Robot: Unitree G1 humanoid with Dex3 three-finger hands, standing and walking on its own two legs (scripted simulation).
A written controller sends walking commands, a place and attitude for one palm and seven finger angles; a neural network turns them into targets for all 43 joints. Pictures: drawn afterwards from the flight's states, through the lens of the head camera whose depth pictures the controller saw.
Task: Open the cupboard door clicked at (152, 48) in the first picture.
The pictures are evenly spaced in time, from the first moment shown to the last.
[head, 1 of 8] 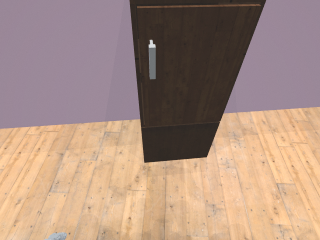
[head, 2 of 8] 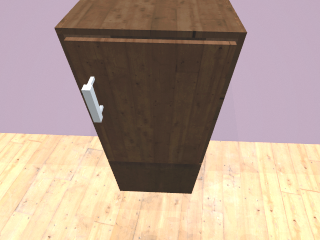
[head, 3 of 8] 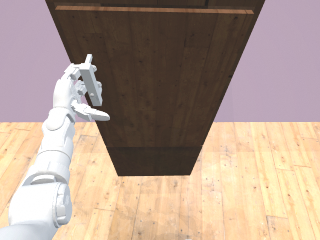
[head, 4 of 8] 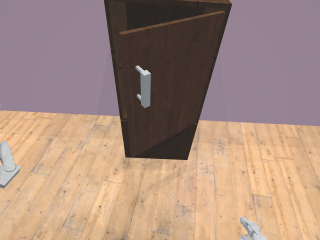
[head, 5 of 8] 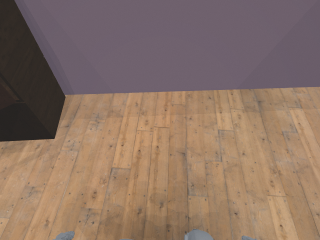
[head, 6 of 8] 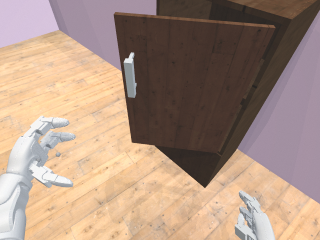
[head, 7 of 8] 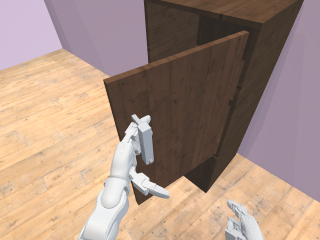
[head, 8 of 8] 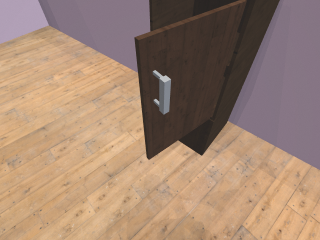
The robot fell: no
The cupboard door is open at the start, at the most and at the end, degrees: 0 77 77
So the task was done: yes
